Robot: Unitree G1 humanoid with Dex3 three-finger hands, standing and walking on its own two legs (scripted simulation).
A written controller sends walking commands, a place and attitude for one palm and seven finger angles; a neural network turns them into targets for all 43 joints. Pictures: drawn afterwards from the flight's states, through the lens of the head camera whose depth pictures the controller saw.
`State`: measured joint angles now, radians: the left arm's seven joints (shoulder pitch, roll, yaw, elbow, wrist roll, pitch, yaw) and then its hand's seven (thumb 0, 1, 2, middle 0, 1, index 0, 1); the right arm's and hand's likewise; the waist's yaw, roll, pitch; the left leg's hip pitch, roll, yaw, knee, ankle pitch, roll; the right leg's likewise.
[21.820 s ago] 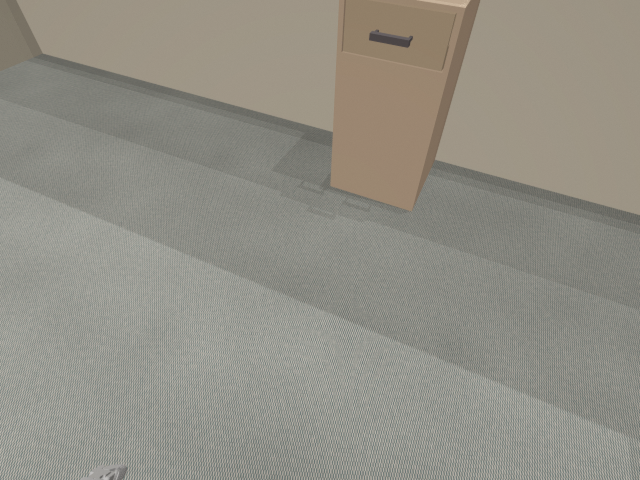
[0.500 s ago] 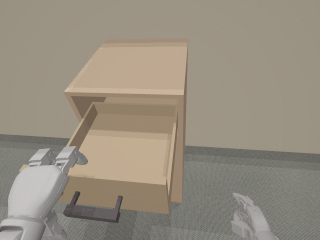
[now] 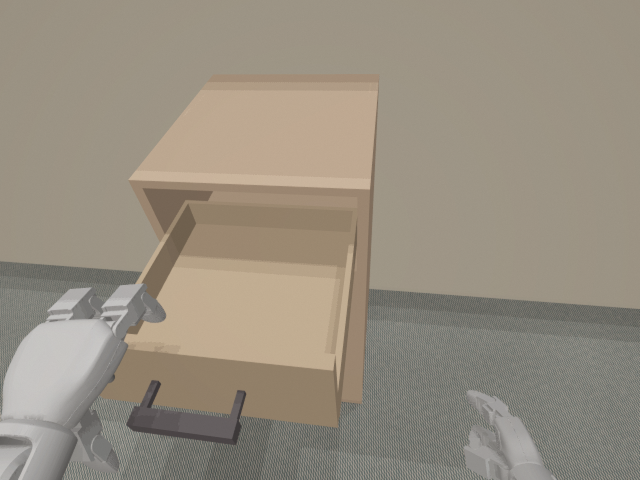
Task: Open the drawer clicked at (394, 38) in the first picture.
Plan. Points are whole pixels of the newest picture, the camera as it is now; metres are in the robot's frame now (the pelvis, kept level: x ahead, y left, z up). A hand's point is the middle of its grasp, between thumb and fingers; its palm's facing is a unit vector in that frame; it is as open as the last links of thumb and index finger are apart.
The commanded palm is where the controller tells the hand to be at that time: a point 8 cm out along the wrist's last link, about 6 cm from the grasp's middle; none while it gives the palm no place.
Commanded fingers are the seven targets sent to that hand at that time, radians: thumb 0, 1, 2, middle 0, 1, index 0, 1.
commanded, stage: draw the hand back to the body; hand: left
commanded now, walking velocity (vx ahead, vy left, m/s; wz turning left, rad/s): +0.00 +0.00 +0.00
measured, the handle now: (190, 408) +0.20 +0.22 -0.02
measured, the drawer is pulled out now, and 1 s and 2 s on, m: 0.30 0.30 0.30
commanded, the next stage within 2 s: step back with the hand held close in 1.32 s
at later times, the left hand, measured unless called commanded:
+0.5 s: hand (133, 363) +0.18 +0.21 +0.14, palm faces +0.33 -0.83 -0.45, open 13.5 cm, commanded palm +0.13 +0.26 +0.18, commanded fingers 0.00 -0.15 0.45 -0.28 -0.98 -0.28 -0.98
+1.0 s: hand (110, 357) +0.17 +0.23 +0.16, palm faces +0.42 -0.81 -0.41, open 9.7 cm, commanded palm +0.12 +0.27 +0.18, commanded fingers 0.00 0.73 0.82 -0.21 -0.41 -0.21 -0.41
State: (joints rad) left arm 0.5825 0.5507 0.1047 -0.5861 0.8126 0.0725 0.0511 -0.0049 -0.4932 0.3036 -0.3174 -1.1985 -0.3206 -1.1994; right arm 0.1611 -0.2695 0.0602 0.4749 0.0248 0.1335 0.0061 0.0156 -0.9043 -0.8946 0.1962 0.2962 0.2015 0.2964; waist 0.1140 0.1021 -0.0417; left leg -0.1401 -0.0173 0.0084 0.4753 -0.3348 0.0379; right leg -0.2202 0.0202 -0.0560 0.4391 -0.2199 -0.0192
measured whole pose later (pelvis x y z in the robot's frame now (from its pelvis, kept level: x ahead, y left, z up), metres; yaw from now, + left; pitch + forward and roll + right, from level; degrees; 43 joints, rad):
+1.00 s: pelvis +0.00 -0.02 +0.00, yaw +2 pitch -3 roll -1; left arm 0.55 0.33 0.28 -0.49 -0.05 -0.12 0.11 0.00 0.38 0.68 -0.24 -0.63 -0.25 -0.63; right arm 0.17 -0.21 0.01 0.62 0.01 -0.12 -0.08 0.02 -0.90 -0.89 0.20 0.30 0.20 0.30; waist 0.06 0.06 0.02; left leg -0.05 -0.02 -0.03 0.41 -0.30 0.02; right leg -0.13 0.02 -0.09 0.39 -0.21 -0.04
